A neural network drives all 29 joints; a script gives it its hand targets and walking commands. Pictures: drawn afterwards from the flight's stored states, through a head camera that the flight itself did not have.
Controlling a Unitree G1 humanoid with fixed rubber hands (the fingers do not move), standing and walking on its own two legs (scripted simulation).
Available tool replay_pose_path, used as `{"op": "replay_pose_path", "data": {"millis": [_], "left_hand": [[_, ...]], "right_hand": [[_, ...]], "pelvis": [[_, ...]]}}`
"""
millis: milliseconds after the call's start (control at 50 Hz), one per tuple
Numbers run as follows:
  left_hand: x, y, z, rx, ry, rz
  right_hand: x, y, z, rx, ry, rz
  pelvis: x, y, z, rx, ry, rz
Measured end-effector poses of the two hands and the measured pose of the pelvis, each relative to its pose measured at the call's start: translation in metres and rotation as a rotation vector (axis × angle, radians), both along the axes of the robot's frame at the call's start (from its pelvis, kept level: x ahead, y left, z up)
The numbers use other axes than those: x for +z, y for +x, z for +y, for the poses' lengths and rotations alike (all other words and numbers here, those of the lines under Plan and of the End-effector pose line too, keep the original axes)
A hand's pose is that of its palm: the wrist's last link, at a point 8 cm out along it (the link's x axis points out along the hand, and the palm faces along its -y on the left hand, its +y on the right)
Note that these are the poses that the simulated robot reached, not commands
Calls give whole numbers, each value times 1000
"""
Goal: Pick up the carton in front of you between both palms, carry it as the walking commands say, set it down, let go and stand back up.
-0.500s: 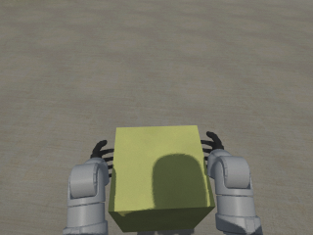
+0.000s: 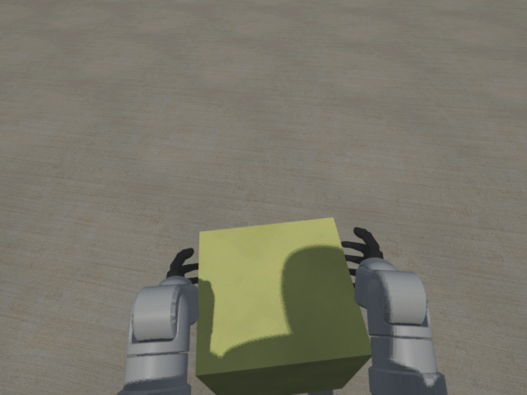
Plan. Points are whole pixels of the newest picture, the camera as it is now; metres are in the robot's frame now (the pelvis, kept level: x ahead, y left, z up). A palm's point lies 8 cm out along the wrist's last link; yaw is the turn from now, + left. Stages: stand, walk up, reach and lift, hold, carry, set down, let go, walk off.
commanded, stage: carry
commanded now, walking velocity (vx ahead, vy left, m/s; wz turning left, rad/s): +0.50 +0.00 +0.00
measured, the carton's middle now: (275, 315) +0.28 +0.00 -0.04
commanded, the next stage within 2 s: none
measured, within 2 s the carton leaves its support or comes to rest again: neither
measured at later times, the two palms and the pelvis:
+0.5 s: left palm (185, 145) +0.61 +0.17 +0.08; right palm (319, 135) +0.60 -0.11 +0.10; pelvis +0.31 +0.05 +0.01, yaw -4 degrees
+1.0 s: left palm (218, 82) +0.91 +0.13 +0.07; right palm (318, 76) +0.93 -0.15 +0.07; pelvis +0.62 -0.01 +0.01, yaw +0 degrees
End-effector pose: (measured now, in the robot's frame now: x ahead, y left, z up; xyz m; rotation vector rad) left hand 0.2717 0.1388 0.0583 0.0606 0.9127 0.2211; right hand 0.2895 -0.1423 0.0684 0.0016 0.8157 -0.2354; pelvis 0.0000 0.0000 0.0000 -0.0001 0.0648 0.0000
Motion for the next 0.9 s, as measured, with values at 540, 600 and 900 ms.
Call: {"op": "replay_pose_path", "data": {"millis": [540,600,900], "left_hand": [[24,360,33,-32,-56,-70],[28,401,27,-25,-49,-101],[-2,584,-10,28,5,10]], "right_hand": [[32,337,32,-84,-27,-60],[36,380,26,-73,-21,-90],[-7,580,-12,-21,19,21]], "pelvis": [[11,336,48,-57,-24,11],[9,376,40,-56,-17,8],[4,572,-11,4,12,2]]}}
